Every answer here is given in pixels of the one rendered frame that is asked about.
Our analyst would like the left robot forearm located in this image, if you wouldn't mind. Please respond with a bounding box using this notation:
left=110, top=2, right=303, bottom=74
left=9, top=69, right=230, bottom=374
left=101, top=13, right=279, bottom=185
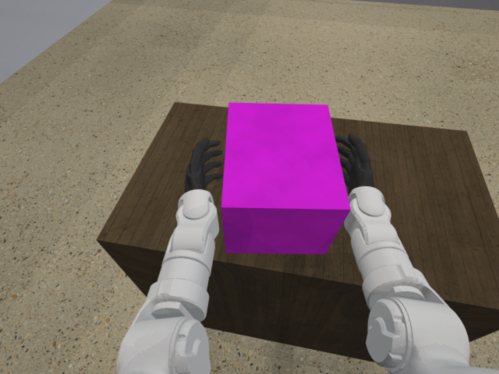
left=117, top=189, right=219, bottom=374

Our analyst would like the robot left upper arm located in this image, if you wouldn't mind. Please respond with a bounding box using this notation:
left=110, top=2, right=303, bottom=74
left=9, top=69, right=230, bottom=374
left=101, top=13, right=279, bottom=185
left=118, top=316, right=211, bottom=374

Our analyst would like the robot right upper arm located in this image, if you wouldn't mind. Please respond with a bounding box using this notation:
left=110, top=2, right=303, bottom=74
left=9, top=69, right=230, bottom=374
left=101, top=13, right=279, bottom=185
left=366, top=296, right=499, bottom=374

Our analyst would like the pedestal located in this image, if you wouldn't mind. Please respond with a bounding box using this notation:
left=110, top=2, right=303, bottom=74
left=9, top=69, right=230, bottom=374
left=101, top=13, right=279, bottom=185
left=96, top=102, right=499, bottom=362

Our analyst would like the robot left hand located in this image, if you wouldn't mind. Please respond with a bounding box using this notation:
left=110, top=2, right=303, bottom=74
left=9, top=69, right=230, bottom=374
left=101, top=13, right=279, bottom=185
left=185, top=137, right=223, bottom=193

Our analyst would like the robot right hand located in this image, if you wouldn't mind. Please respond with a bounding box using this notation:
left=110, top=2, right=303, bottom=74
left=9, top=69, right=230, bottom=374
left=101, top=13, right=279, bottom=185
left=334, top=133, right=375, bottom=194

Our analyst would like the carton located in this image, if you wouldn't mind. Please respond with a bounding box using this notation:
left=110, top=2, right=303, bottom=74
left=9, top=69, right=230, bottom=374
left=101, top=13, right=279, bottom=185
left=221, top=103, right=351, bottom=254

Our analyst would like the right robot forearm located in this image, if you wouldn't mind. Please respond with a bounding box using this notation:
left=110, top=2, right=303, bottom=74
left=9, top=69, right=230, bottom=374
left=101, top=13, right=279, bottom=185
left=344, top=186, right=470, bottom=355

